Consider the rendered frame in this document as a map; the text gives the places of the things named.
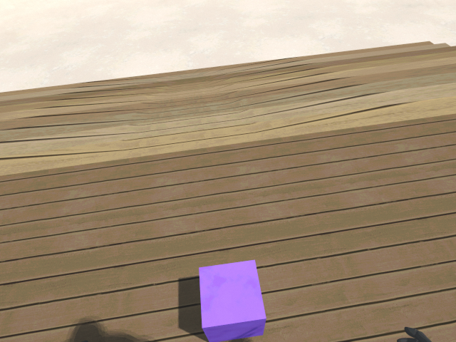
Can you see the robot right hand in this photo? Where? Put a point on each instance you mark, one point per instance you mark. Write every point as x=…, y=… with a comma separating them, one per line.
x=418, y=336

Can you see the carton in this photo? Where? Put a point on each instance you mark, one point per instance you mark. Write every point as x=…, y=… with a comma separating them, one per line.
x=231, y=302

